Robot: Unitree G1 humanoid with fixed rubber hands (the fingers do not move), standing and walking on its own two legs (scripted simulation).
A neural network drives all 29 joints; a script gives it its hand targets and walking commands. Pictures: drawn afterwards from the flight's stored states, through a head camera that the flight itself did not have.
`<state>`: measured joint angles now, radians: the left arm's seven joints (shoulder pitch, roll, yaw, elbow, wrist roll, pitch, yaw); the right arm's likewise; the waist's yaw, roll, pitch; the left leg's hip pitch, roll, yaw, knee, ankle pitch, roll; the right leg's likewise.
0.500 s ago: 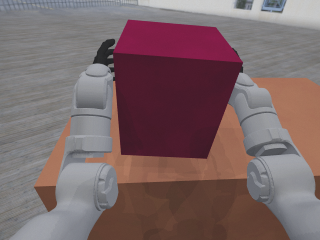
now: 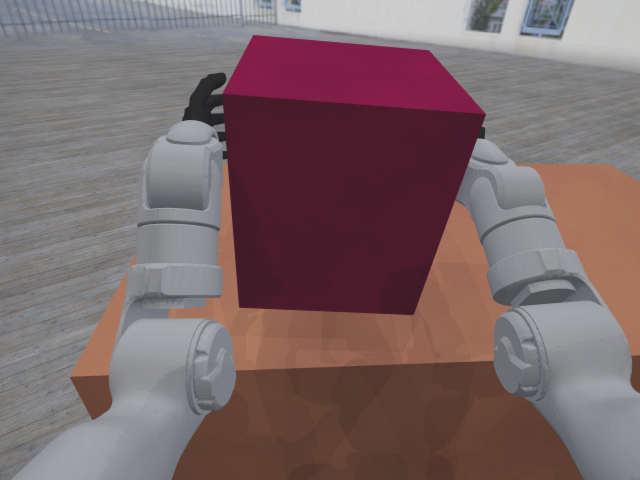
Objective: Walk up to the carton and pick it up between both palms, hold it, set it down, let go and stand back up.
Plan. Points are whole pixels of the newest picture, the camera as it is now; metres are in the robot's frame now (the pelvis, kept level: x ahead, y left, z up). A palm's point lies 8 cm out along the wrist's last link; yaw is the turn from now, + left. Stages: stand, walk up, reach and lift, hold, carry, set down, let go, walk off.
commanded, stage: hold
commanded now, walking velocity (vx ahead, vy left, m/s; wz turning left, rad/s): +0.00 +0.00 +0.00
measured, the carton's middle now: (335, 177) +0.37 -0.01 +0.27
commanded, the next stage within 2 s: none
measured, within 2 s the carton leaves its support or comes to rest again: neither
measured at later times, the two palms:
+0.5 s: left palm (191, 130) +0.35 +0.14 +0.34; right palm (471, 140) +0.36 -0.16 +0.32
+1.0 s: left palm (192, 131) +0.35 +0.14 +0.34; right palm (471, 140) +0.36 -0.16 +0.32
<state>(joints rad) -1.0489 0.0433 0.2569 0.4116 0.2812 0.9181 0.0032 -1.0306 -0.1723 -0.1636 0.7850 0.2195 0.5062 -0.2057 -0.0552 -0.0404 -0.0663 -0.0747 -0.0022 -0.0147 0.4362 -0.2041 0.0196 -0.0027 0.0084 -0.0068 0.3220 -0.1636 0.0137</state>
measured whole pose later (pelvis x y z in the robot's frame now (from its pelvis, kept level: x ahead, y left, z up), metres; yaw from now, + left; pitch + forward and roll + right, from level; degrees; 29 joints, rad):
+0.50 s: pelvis -0.01 +0.00 +0.00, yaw +0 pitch -10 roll -2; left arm -1.08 0.05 0.29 0.41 0.28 0.95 0.00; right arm -1.08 -0.18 -0.16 0.81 0.23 0.55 -0.21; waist -0.06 -0.03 -0.08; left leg -0.07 0.00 -0.01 0.44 -0.20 0.02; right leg 0.00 0.01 -0.01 0.33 -0.16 0.01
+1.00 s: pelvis -0.01 +0.00 +0.00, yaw +0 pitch -10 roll -2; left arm -1.08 0.05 0.30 0.42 0.28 0.95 -0.01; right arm -1.09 -0.18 -0.16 0.81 0.23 0.56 -0.22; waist -0.06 -0.03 -0.08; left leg -0.07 0.00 -0.01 0.44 -0.20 0.02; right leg 0.00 0.01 -0.01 0.33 -0.16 0.01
